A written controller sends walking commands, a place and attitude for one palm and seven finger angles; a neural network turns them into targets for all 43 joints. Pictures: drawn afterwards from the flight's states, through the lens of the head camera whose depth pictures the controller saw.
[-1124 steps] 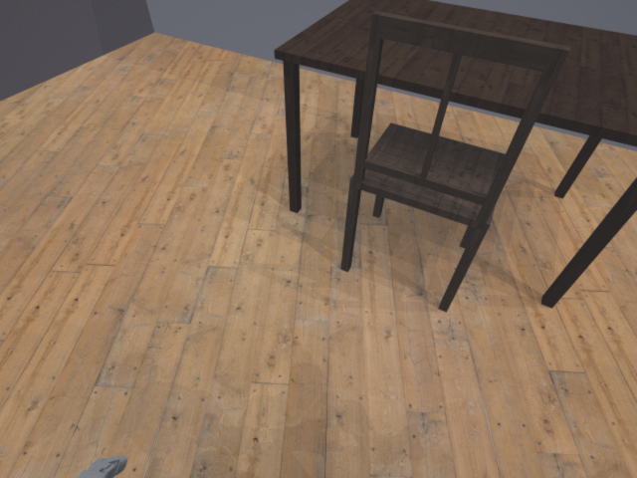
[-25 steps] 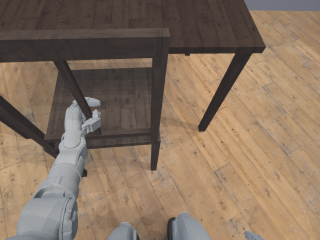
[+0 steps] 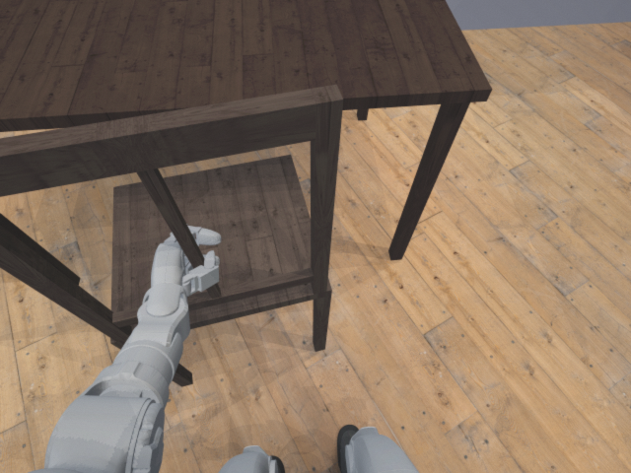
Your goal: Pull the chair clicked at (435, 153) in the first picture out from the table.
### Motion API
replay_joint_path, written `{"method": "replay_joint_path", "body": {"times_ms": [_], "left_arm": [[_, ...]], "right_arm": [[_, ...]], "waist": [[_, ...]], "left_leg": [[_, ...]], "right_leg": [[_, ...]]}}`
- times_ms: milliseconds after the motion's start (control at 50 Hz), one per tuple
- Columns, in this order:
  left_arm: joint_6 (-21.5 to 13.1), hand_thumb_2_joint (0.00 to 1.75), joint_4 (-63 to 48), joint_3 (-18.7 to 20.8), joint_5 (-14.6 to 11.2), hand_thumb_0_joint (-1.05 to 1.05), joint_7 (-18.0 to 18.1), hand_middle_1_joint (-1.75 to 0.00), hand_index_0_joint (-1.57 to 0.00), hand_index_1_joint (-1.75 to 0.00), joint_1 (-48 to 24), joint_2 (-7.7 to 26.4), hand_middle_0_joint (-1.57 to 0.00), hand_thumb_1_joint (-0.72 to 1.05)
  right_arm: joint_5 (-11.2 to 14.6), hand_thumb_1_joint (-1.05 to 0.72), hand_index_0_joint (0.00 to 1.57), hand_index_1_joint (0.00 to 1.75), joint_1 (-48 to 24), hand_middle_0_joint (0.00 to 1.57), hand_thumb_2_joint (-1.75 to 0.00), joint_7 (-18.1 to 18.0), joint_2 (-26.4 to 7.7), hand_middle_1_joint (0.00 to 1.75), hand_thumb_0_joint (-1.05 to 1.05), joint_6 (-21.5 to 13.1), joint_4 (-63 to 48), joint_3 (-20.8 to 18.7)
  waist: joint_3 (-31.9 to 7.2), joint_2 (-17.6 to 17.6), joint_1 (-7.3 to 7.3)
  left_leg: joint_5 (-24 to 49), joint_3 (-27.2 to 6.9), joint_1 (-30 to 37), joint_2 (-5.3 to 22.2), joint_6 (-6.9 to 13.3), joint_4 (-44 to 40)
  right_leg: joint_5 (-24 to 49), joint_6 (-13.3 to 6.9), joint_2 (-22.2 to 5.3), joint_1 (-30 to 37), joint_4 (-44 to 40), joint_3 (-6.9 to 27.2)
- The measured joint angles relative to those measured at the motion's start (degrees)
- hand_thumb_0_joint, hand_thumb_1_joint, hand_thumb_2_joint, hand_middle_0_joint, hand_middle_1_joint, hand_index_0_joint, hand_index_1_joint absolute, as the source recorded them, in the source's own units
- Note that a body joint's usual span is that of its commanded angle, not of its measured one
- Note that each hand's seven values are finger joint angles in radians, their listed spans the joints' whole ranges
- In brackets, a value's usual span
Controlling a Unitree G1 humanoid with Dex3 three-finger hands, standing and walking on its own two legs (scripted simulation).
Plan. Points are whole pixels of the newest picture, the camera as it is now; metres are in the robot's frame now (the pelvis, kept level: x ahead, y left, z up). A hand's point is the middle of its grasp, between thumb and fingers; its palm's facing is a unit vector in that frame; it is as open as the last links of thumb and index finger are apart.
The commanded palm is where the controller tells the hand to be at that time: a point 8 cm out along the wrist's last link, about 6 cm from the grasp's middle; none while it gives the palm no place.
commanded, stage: step backward, pulling the chair out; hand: left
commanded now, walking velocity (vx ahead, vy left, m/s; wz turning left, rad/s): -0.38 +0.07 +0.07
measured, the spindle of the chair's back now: (189, 246) +0.42 +0.16 -0.02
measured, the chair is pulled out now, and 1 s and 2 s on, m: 0.12 0.17 0.17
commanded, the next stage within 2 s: none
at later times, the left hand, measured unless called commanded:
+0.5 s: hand (220, 297) +0.36 +0.12 -0.05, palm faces +0.08 -0.98 -0.19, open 4.9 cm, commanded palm +0.35 +0.17 -0.05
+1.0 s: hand (218, 300) +0.35 +0.13 -0.05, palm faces +0.09 -0.97 -0.21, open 5.0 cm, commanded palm +0.35 +0.18 -0.05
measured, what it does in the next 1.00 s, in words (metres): stands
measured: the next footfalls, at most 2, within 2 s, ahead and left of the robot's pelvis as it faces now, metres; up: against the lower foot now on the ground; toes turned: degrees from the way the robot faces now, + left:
none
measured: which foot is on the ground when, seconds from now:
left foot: down 0.00-1.00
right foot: down 0.00-1.00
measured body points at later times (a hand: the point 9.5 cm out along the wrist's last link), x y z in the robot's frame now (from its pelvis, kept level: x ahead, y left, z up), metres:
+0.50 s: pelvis -0.04 -0.01 +0.00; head +0.05 -0.01 +0.44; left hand +0.35 +0.17 -0.04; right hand +0.04 -0.30 -0.12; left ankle +0.03 +0.11 -0.71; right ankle +0.09 -0.11 -0.71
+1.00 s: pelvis -0.03 -0.02 +0.00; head +0.05 -0.03 +0.44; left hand +0.34 +0.18 -0.04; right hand +0.05 -0.29 -0.14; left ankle +0.03 +0.11 -0.71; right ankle +0.09 -0.11 -0.71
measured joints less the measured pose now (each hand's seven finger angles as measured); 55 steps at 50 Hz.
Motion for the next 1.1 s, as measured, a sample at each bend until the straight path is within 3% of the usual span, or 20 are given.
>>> {"method": "replay_joint_path", "body": {"times_ms": [220, 420, 600, 780, 920, 1000, 1100], "left_arm": [[-0.29, 0.82, 0.68, -0.79, 0.11, 0.0, 2.0, -1.15, -0.49, -1.45, -1.51, -0.69, -0.37, 0.73], [1.62, 0.81, -0.62, -3.21, 0.04, 0.0, 2.98, -1.15, -0.49, -1.45, -1.76, -1.23, -0.35, 0.74], [1.38, 0.8, -1.24, -5.46, -0.65, 0.0, 2.05, -1.17, -0.49, -1.45, 0.41, -1.16, -0.34, 0.74], [0.63, 0.82, 0.03, -3.64, -0.75, 0.0, 0.79, -1.17, -0.49, -1.45, 0.87, -1.17, -0.36, 0.72], [0.24, 0.83, -0.03, -2.87, -0.1, 0.01, 1.62, -1.17, -0.49, -1.45, -0.1, -1.8, -0.36, 0.72], [0.81, 0.82, -0.06, -3.83, 0.36, 0.01, 1.74, -1.18, -0.49, -1.45, -0.77, -2.1, -0.35, 0.72], [1.39, 0.81, -0.52, -5.78, -0.03, 0.01, 1.94, -1.19, -0.49, -1.45, -0.28, -1.4, -0.34, 0.73]], "right_arm": [[1.36, -0.91, 0.2, 0.3, -1.95, 0.21, -0.89, -0.27, -2.43, 0.3, 0.01, -2.42, 0.18, 0.31], [2.09, -0.91, 0.2, 0.3, -2.21, 0.21, -0.9, -0.61, -4.99, 0.3, 0.01, -2.11, -0.37, -0.41], [1.79, -0.91, 0.2, 0.3, -1.57, 0.21, -0.9, -1.57, -2.7, 0.3, 0.01, -3.41, -0.39, 0.7], [0.98, -0.91, 0.2, 0.3, -1.98, 0.21, -0.9, -1.43, -0.31, 0.3, 0.01, -4.47, 0.72, 1.64], [1.24, -0.91, 0.2, 0.3, -2.4, 0.21, -0.89, -0.75, -1.63, 0.3, 0.01, -5.09, 1.44, 1.14], [1.5, -0.91, 0.2, 0.3, -1.97, 0.21, -0.89, -0.95, -3.59, 0.3, 0.01, -5.05, 1.64, 0.58], [1.82, -0.91, 0.2, 0.3, -1.69, 0.21, -0.9, -1.67, -4.28, 0.3, 0.01, -4.98, 1.18, 0.31]], "waist": [[1.71, -0.16, 0.07], [2.95, -1.17, -0.64], [2.25, -1.34, 0.8], [1.83, -0.12, 1.81], [3.16, -0.16, 1.42], [3.26, -0.21, 1.16], [2.82, -1.34, 1.24]], "left_leg": [[2.08, -1.83, -1.2, -0.59, -1.27, -0.14], [4.65, -2.39, 0.09, -1.2, -1.13, -2.63], [4.1, -0.81, 1.07, -0.51, -0.52, -1.87], [1.25, -0.15, 0.21, -0.12, -1.1, 2.5], [-2.53, -1.34, 0.3, -1.29, -1.57, 1.55], [4.04, -1.73, 0.92, -1.27, -1.24, -1.22], [3.61, -1.09, 1.5, -0.93, -0.63, -1.19]], "right_leg": [[0.84, -1.52, -0.79, -1.2, 1.31, -1.9], [3.05, -1.22, -1.73, 0.86, -1.6, -2.86], [0.32, 0.42, -1.27, 1.17, -0.45, -1.63], [-0.19, -1.05, -1.05, -0.52, 4.51, -1.13], [0.82, -1.79, -1.98, 0.35, 2.33, -1.97], [1.71, -1.29, -2.21, 1.1, 0.77, -2.69], [0.41, -0.09, -1.97, 1.45, 0.81, -2.19]]}}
